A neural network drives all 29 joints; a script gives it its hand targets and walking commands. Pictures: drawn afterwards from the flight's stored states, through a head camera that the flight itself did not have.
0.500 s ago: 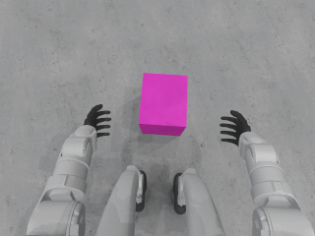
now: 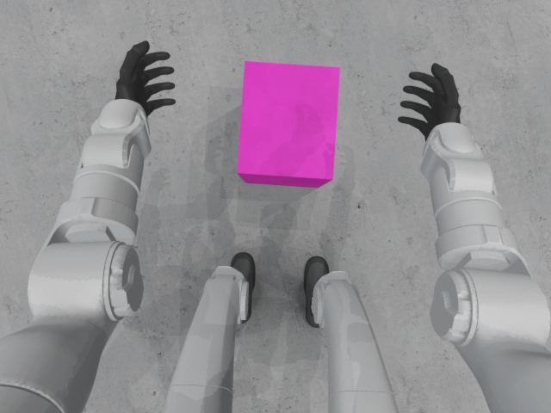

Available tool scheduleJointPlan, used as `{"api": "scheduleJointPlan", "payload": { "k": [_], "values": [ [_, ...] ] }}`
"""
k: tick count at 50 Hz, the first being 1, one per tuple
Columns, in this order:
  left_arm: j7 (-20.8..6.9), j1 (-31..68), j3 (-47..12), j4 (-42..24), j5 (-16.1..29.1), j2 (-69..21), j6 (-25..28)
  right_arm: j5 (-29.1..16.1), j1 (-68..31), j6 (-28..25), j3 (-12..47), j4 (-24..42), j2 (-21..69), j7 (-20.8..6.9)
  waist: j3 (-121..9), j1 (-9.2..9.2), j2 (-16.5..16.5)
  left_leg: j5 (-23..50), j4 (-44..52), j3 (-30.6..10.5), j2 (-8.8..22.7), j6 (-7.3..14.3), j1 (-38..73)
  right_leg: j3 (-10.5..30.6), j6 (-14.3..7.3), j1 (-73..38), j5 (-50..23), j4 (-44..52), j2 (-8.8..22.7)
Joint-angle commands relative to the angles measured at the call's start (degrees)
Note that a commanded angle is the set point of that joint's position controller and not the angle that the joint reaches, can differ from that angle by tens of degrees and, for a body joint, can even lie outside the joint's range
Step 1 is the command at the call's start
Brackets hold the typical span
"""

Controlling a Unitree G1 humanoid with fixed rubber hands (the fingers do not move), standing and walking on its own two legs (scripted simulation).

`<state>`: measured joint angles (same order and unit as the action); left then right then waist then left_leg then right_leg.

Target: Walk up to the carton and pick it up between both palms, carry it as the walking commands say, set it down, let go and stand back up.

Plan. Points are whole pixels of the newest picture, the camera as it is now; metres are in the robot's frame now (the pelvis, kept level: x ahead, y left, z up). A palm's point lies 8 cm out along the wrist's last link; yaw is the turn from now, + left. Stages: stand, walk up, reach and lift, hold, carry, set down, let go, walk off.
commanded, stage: reach and lift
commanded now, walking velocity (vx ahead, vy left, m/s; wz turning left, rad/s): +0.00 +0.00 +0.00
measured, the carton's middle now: (286, 133) +0.55 -0.01 -0.55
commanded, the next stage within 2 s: none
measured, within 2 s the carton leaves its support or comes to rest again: neither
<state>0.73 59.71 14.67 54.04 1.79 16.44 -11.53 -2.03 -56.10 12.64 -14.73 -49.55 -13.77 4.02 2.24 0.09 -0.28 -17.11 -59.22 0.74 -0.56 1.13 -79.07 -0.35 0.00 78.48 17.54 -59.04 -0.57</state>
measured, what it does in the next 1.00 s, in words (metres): lowers itself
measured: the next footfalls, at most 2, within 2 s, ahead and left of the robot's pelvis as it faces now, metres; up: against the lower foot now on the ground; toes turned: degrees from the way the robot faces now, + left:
none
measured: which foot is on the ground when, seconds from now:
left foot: down 0.00-1.00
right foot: down 0.00-1.00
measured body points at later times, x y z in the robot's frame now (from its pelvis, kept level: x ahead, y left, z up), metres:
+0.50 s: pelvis +0.01 +0.00 -0.01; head +0.34 +0.00 +0.29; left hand +0.55 +0.21 -0.14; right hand +0.54 -0.20 -0.15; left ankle +0.08 +0.11 -0.64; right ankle +0.07 -0.12 -0.64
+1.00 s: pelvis -0.02 +0.00 -0.17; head +0.34 -0.01 +0.10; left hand +0.55 +0.21 -0.31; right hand +0.54 -0.20 -0.32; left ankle +0.08 +0.11 -0.64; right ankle +0.07 -0.12 -0.64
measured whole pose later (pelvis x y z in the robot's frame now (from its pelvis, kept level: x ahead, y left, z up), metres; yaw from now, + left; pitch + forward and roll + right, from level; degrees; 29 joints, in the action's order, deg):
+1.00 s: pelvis -0.02 +0.00 -0.17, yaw +0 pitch +48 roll +0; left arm 1.4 79.3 13.9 59.6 6.0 23.1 -9.2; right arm -3.4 -75.7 10.6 -13.8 -52.7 -18.1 6.7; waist 4.7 0.5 -1.0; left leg -28.6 -98.1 -0.6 -2.7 0.0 -117.5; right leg 0.8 0.7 117.0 29.3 -98.3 -2.2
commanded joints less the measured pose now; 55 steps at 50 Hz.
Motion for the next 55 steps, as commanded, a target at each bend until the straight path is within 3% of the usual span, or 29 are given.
{"api": "scheduleJointPlan", "payload": {
  "k": [1, 2, 4, 5, 6, 8, 11, 14, 15, 18, 23, 26, 27, 28, 30, 31, 35, 36, 37, 38, 40, 43, 44, 45, 50, 51, 53, 54, 55],
  "values": [
    [-0.10, 18.00, 0.32, -5.25, 0.18, 6.49, 2.12, -0.34, -19.41, -2.36, -0.87, 6.97, -6.31, 0.13, -58.43, -0.22, 0.03, 16.07, 1.54, 0.42, -2.37, -2.45, 28.51, -0.14, 2.03, -24.36, -13.70, 3.83, -3.08],
    [0.10, 18.92, 1.70, -4.33, -0.11, 7.96, 2.12, 0.12, -19.38, -2.72, -1.57, 5.68, -7.18, 0.32, -60.63, -1.17, -2.38, 19.16, 1.08, -0.67, -2.42, -3.04, 29.94, -0.69, 2.05, -22.10, -15.02, 2.47, -3.28],
    [0.27, 22.17, 1.35, -5.48, 0.96, 9.94, 2.65, -0.72, -24.30, -2.90, -1.16, 5.97, -8.37, 0.24, -63.89, 0.21, 1.29, 20.70, 1.08, -0.35, -2.50, -2.42, 29.05, 0.08, 1.94, -24.43, -17.57, 1.91, -3.20],
    [-0.04, 20.68, 0.25, -2.18, 1.23, 7.38, 2.00, -0.13, -20.55, -2.53, -1.62, 2.53, -6.50, 0.07, -61.98, -1.84, -0.02, 20.20, 2.46, -1.01, -2.51, -2.25, 30.23, -0.55, 1.86, -22.58, -16.84, 2.99, -3.66],
    [-0.14, 22.42, 0.59, -4.55, 1.16, 8.06, 2.62, -1.00, -24.18, -3.14, -0.76, 4.26, -7.21, -0.22, -63.47, 0.29, -0.78, 22.25, 1.55, -1.10, -2.68, -2.45, 29.68, 0.18, 1.43, -23.60, -18.01, 1.77, -2.71],
    [-0.65, 23.47, 2.51, -3.87, 0.32, 8.55, 2.87, 0.63, -25.20, -3.59, -2.38, 4.47, -8.32, -0.30, -65.97, -1.48, 0.38, 25.76, 1.62, -1.59, -2.51, -2.35, 32.54, -0.34, 1.96, -22.15, -21.10, 3.35, -3.19],
    [-0.61, 23.73, 4.57, -6.09, -2.65, 9.68, 3.93, 1.62, -25.24, -4.44, -4.25, 5.15, -8.83, -1.12, -70.08, 0.15, -2.56, 33.62, 1.26, -3.18, -1.70, -2.21, 38.30, 0.00, 2.07, -19.46, -23.05, 2.36, -3.78],
    [-1.17, 21.97, 4.94, -6.70, -3.14, 6.59, 4.22, 1.83, -24.62, -4.99, -2.87, 5.58, -6.39, -1.42, -72.44, 1.44, -1.35, 41.65, 0.95, -2.42, -2.20, -2.40, 38.77, 0.93, 1.39, -22.26, -31.47, 3.38, -3.19],
    [-1.28, 21.58, 5.48, -8.45, -3.57, 6.22, 4.69, 3.59, -22.92, -5.39, -5.19, 5.20, -7.87, -1.67, -70.28, 0.01, -2.60, 42.40, 2.50, -3.27, -2.05, -2.48, 37.26, -0.34, 1.07, -20.52, -32.09, 3.63, -2.95],
    [-2.26, 20.08, 6.73, -6.67, -5.11, 4.05, 4.98, 5.22, -23.03, -6.02, -6.13, 6.35, -6.40, -1.96, -65.15, 0.17, -2.41, 38.73, 1.67, -2.04, -1.98, -2.66, 34.92, -0.23, 2.05, -17.44, -29.59, 4.51, -3.34],
    [-2.73, 21.09, 10.16, -3.50, -7.14, 5.84, 5.11, 8.54, -24.85, -5.36, -8.67, 2.85, -4.37, -2.41, -55.80, -0.01, 1.60, 21.44, -0.58, -1.20, -2.47, -2.69, 18.19, -0.34, 2.70, -15.54, -18.43, -0.01, -2.91],
    [-3.12, 24.95, 10.81, -1.64, -7.41, 5.54, 4.84, 7.95, -28.71, -5.10, -8.10, 1.51, -2.86, -2.56, -49.76, 2.21, 2.19, 14.68, -4.98, -0.02, -2.71, -2.57, 11.78, -0.49, 3.17, -6.94, -10.99, -3.75, -3.18],
    [-3.32, 24.72, 9.19, -1.90, -7.09, 4.83, 4.73, 7.03, -27.65, -4.67, -7.42, 1.81, -2.01, -2.54, -51.85, 1.25, -0.12, 12.27, -5.73, 0.74, -2.29, -2.77, 12.39, -1.18, 2.93, -8.50, -10.01, -4.62, -3.11],
    [-3.26, 25.51, 9.95, -0.68, -6.98, 5.70, 4.18, 8.75, -29.43, -4.35, -9.19, 1.02, -4.26, -2.21, -51.83, 0.85, 1.61, 10.08, -6.89, 0.66, -3.18, -3.09, 7.64, -1.38, 2.91, -9.58, -9.23, -6.65, -3.45],
    [-3.21, 28.60, 9.49, -1.28, -6.44, 7.14, 3.58, 8.08, -31.47, -3.65, -8.69, 3.37, -5.87, -0.96, -57.90, -0.24, 0.86, 8.65, -9.72, 1.47, -2.98, -3.03, 8.12, -2.14, 3.50, -12.32, -8.01, -9.94, -3.70],
    [-2.81, 28.80, 9.74, -0.80, -6.34, 10.32, 3.83, 7.14, -31.82, -3.79, -7.39, 3.73, -5.30, -0.47, -59.30, 1.88, 1.76, 10.94, -12.09, 1.49, -3.57, -2.68, 8.74, -1.53, 3.98, -8.79, -9.94, -11.80, -3.96],
    [-1.18, 31.39, 8.35, -3.13, -4.99, 12.00, 4.45, 4.57, -33.71, -3.73, -5.73, 3.92, -6.88, 1.11, -65.80, 2.77, -1.13, 12.63, -18.37, 2.63, -3.41, -3.26, 6.26, -2.14, 3.31, -5.31, -10.72, -18.87, -4.15],
    [-0.95, 32.04, 6.40, -1.23, -3.31, 10.41, 3.85, 3.81, -32.15, -3.61, -4.54, 0.77, -7.18, 1.37, -66.05, 0.35, -0.55, 12.21, -19.83, 2.10, -3.25, -3.37, 4.80, -2.57, 3.03, -5.69, -11.13, -20.43, -4.46],
    [-0.74, 32.82, 6.07, -5.63, -2.86, 13.42, 4.08, 2.37, -33.38, -3.35, -3.67, 5.26, -7.80, 1.98, -72.57, 2.88, -0.04, 13.73, -21.79, 2.75, -3.80, -3.01, 7.39, -1.84, 3.49, -8.64, -13.18, -21.71, -4.54],
    [-0.24, 32.40, 4.45, -4.02, -2.06, 12.07, 4.21, 1.40, -32.69, -3.58, -2.07, 3.22, -6.51, 2.13, -72.91, 2.41, 0.09, 15.52, -22.73, 2.41, -3.68, -2.82, 4.87, -2.06, 3.50, -7.37, -15.41, -24.02, -4.23],
    [0.78, 34.38, 3.25, -8.85, 0.31, 15.17, 3.56, -1.00, -35.61, -3.60, -0.24, 11.09, -9.94, 2.84, -86.78, 2.08, 0.53, 21.24, -26.41, 2.47, -4.18, -3.07, 11.33, -2.06, 3.06, -13.09, -20.48, -26.58, -4.36],
    [1.01, 29.60, 0.55, -3.45, 3.17, 14.53, 2.60, -1.23, -32.90, -2.93, 0.75, 5.84, -10.27, 3.18, -78.19, 0.71, 1.71, 18.51, -28.79, 1.95, -3.60, -1.88, 4.38, -1.69, 2.66, -5.96, -17.00, -29.31, -3.71],
    [1.07, 33.19, 0.73, -5.89, 3.97, 13.99, 2.49, -1.73, -36.49, -3.17, 1.10, 10.13, -11.57, 3.04, -78.68, -0.39, 2.86, 17.98, -30.31, 1.66, -3.47, -2.48, 2.95, -2.71, 2.45, -6.06, -17.23, -30.93, -3.70],
    [0.76, 31.02, -0.30, -3.59, 3.95, 12.54, 2.53, -1.44, -33.04, -2.95, 1.01, 7.54, -10.03, 3.19, -77.30, 0.34, 1.24, 17.84, -31.25, 1.78, -4.16, -2.40, 1.12, -1.05, 2.29, -6.14, -18.78, -30.90, -3.34],
    [0.57, 31.91, -0.99, 4.32, 4.38, 12.77, 3.31, -0.93, -34.73, -3.15, 0.96, -0.74, -8.89, 2.27, -63.45, -1.07, 2.80, 6.54, -35.10, 1.11, -3.14, -2.62, -9.27, -2.20, 2.93, 4.82, -6.09, -35.38, -3.20],
    [0.59, 34.15, -1.18, 0.76, 5.05, 12.50, 3.82, -2.15, -35.68, -3.52, 0.50, 0.94, -9.40, 2.32, -61.98, -0.37, 0.30, 6.45, -36.03, 1.75, -2.39, -2.94, -8.88, -1.54, 2.61, 8.71, -5.10, -34.97, -2.62],
    [0.86, 33.91, -1.40, 5.09, 4.53, 11.48, 4.04, -1.96, -35.62, -3.75, 0.47, -3.86, -9.13, 1.61, -57.77, -0.70, 0.12, 4.08, -36.97, 0.37, -2.27, -3.06, -11.92, -2.28, 2.54, 10.96, -2.69, -38.08, -2.98],
    [0.90, 34.29, -1.26, 5.04, 3.58, 12.13, 4.37, -2.32, -37.18, -3.96, 0.20, -2.83, -9.02, 1.36, -57.34, 1.65, -1.32, 5.11, -38.45, 0.53, -2.47, -2.89, -10.34, -2.02, 2.72, 14.15, -2.32, -38.38, -2.53],
    [1.14, 36.43, -1.35, 3.49, 3.62, 12.47, 4.68, -2.93, -37.70, -4.07, 1.35, -3.68, -8.47, 1.04, -58.35, 1.72, -0.88, 4.06, -39.45, 0.88, -2.14, -2.72, -9.85, -2.17, 2.67, 13.82, -1.27, -39.26, -2.81]
  ]
}}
